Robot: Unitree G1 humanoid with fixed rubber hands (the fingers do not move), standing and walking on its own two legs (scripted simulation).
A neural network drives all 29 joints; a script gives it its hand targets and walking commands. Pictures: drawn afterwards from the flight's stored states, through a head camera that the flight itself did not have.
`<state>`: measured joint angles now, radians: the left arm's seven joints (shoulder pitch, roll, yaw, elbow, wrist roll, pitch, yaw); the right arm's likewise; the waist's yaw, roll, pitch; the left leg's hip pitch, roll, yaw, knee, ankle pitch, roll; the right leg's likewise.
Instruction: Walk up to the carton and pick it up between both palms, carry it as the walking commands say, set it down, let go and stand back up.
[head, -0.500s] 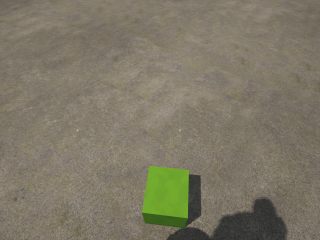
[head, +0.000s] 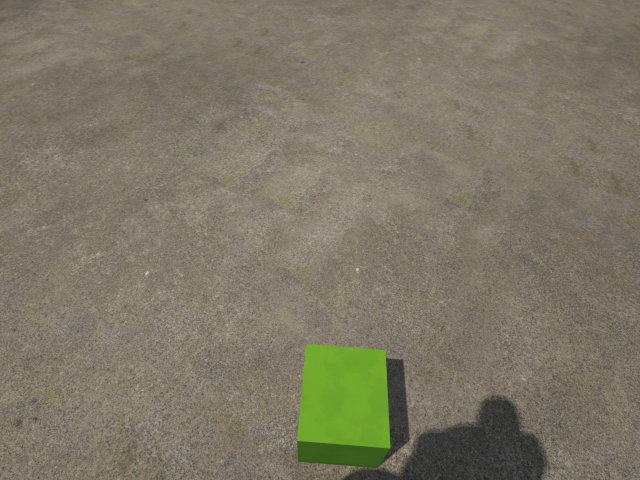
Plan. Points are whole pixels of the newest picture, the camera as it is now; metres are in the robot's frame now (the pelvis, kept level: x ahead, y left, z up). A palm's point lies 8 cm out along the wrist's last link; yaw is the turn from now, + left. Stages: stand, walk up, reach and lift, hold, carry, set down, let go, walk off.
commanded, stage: walk up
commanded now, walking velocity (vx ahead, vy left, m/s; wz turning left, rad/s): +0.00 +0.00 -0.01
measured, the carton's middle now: (341, 406) +0.44 -0.06 -0.67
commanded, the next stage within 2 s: stand in 0.98 s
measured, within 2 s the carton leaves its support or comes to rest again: neither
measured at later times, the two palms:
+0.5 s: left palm out of the picture -0.02 +0.19 -0.15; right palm out of the picture -0.01 -0.25 -0.14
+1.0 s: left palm out of the picture -0.04 +0.16 -0.15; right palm out of the picture -0.04 -0.26 -0.15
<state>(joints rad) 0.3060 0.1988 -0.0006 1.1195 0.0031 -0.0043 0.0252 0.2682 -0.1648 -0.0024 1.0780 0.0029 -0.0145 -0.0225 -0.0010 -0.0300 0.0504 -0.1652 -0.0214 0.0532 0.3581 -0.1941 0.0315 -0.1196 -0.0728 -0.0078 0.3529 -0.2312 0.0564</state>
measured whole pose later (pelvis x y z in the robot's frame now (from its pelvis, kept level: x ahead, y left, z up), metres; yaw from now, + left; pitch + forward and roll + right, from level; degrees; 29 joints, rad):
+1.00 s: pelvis +0.00 -0.04 +0.00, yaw +0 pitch -1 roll +0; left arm 0.33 0.13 -0.03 1.16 0.00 -0.03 0.04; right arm 0.33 -0.14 -0.01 1.15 -0.01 0.00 -0.03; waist 0.00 0.00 0.06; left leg -0.15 0.05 0.03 0.37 -0.20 -0.04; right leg -0.11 0.00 -0.03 0.38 -0.25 -0.01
